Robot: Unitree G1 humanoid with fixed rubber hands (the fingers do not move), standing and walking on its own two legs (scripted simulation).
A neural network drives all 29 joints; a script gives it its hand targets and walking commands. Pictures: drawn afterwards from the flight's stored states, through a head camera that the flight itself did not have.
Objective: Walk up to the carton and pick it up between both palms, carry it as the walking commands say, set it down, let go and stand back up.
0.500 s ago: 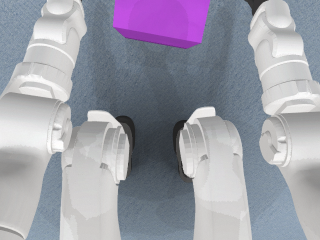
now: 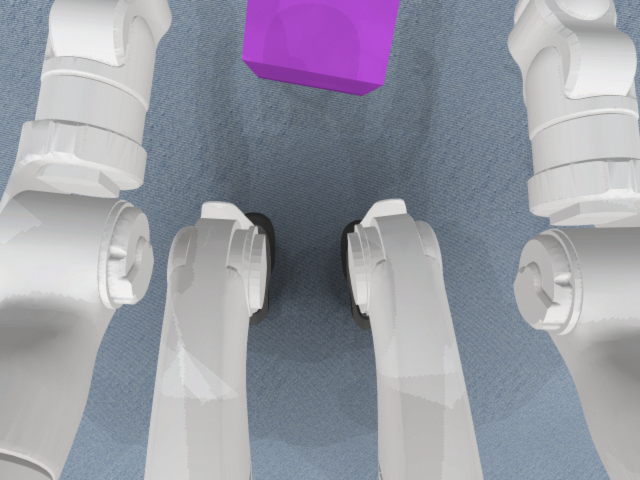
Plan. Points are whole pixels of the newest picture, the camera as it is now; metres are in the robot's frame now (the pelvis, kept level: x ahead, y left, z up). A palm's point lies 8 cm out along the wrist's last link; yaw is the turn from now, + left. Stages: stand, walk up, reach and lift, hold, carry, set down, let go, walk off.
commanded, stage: set down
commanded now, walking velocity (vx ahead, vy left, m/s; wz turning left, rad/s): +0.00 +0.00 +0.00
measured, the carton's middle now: out of the picture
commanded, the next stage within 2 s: let go in 0.82 s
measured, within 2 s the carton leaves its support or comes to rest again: neither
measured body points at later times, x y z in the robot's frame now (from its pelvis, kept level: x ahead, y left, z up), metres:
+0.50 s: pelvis +0.00 +0.00 +0.13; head +0.36 -0.01 +0.39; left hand +0.58 +0.14 -0.01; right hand +0.55 -0.20 +0.00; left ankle +0.13 +0.10 -0.42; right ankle +0.11 -0.10 -0.42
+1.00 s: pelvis +0.02 +0.00 +0.23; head +0.37 +0.00 +0.50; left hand +0.56 +0.15 +0.07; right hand +0.53 -0.19 +0.07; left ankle +0.13 +0.10 -0.42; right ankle +0.11 -0.10 -0.42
